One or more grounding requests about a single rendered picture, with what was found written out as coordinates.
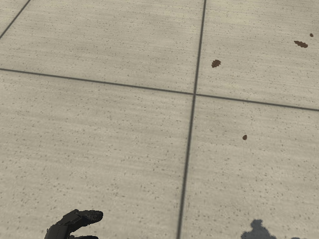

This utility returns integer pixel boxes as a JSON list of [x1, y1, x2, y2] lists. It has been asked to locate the left robot hand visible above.
[[44, 209, 104, 239]]

